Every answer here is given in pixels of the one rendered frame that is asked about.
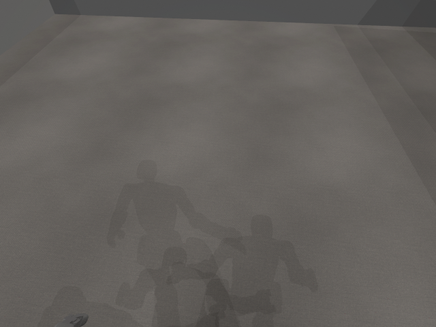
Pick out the left robot hand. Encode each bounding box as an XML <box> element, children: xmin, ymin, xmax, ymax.
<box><xmin>54</xmin><ymin>313</ymin><xmax>89</xmax><ymax>327</ymax></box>

